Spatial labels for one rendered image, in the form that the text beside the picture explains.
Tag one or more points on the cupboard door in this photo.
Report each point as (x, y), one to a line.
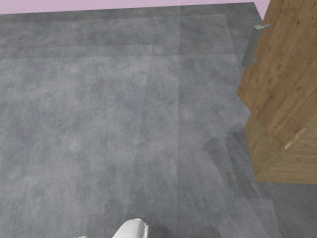
(280, 88)

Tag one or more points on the handle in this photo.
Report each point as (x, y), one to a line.
(253, 43)

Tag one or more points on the left robot thigh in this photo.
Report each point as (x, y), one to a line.
(133, 228)

